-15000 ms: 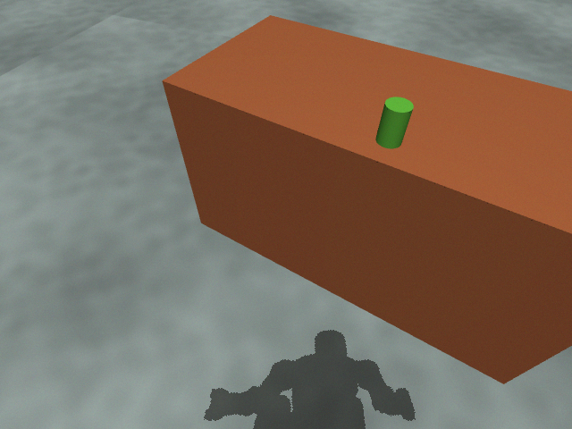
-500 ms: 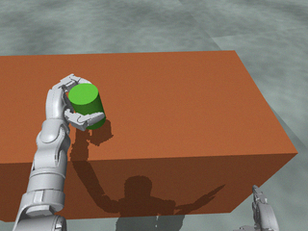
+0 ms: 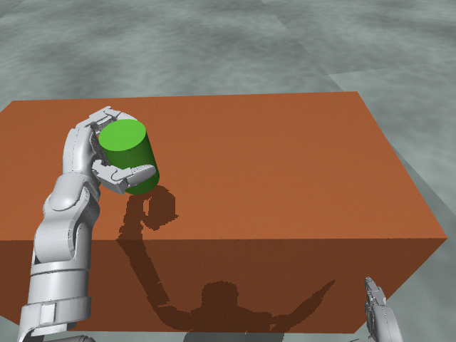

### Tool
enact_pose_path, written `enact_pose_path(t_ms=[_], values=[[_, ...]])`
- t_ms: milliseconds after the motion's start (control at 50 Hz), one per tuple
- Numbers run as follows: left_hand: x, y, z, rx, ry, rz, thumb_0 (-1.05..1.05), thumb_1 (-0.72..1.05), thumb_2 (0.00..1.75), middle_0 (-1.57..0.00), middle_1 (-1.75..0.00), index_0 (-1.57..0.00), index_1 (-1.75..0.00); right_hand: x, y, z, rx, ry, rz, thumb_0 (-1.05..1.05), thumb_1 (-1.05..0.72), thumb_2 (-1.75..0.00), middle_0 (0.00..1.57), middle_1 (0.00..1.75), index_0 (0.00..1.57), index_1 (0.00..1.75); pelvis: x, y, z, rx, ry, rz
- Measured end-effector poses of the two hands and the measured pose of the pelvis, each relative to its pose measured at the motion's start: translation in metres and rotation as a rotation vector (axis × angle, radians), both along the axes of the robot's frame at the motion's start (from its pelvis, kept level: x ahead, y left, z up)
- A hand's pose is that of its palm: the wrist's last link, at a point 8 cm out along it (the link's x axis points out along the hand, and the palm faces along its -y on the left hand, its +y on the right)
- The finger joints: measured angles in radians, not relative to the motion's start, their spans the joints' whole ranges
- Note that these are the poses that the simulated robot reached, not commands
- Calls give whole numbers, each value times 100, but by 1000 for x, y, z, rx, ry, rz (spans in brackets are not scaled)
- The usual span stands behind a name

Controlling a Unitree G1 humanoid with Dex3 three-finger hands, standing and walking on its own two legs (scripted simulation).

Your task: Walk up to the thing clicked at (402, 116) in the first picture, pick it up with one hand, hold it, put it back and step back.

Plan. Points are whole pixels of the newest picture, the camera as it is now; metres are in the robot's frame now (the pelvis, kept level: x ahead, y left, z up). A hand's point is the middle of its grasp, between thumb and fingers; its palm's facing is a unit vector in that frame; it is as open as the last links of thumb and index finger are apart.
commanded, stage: lift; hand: left
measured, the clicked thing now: (132, 158) +0.34 +0.16 +0.19
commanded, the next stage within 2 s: hold in 0.34 s
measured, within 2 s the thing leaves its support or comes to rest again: neither
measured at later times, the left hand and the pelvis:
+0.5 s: hand (120, 142) +0.34 +0.16 +0.22, palm faces +0.05 -1.00 +0.00, open 10.1 cm; pelvis +0.00 +0.00 +0.01, yaw +0 degrees
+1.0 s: hand (112, 131) +0.34 +0.17 +0.25, palm faces +0.04 -1.00 +0.00, open 10.1 cm; pelvis +0.01 +0.00 +0.01, yaw +1 degrees
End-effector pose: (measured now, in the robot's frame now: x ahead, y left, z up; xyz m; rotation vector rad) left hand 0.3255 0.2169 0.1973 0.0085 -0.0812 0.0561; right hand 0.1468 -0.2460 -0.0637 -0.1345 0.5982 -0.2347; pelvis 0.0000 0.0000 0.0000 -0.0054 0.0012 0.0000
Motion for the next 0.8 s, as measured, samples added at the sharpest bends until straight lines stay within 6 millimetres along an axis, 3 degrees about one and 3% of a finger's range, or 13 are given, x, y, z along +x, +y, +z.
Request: enact_pose_path(t_ms=[800], values=[[-8, 3, 39, -8, 8, -16, -1, -56, 100, -84, -117, -86, -118, 17, 1, 5, 14, -39, 15, -1, 51, -6, 6, 5, 5, 5, 9, 3, 8, -2, -31, 7]])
